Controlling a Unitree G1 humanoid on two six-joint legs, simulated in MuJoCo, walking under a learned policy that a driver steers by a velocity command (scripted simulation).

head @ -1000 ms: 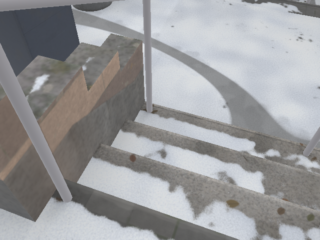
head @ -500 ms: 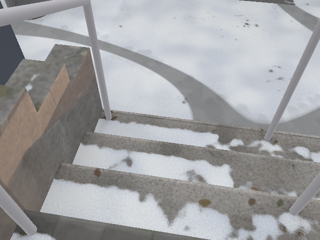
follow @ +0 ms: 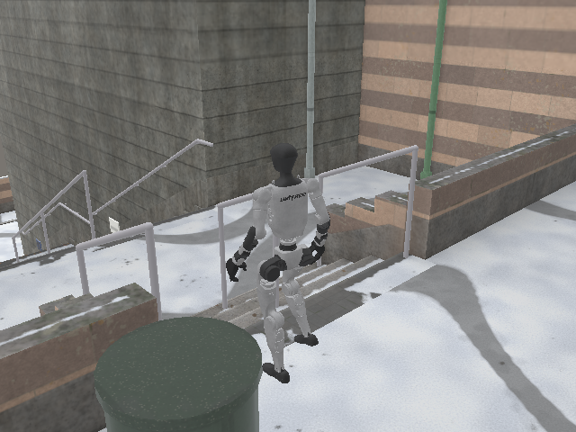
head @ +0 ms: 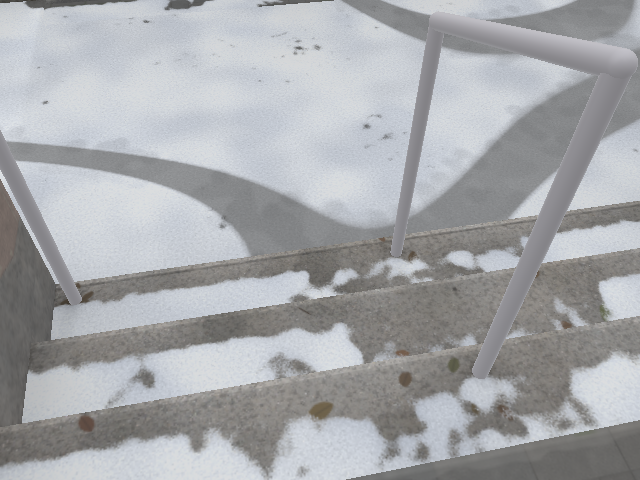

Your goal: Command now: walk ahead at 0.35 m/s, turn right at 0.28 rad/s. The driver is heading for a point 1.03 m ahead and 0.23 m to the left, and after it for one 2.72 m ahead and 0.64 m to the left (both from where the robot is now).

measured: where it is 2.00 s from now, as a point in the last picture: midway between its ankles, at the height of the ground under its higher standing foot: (217, 381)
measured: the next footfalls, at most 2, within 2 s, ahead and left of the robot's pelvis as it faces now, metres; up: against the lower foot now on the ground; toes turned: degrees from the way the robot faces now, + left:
right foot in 0.26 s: +0.23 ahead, -0.17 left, +0.00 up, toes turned +2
left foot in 0.82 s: +0.38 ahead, +0.11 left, +0.00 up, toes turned +23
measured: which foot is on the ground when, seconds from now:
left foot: down 0.00-0.28, up 0.30-0.80, down 0.82-1.00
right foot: up 0.00-0.24, down 0.26-0.82, up 0.84-1.00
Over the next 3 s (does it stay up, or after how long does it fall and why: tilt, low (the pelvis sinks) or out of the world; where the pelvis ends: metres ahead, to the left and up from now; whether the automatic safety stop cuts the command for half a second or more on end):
stays up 1.43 0.30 -0.55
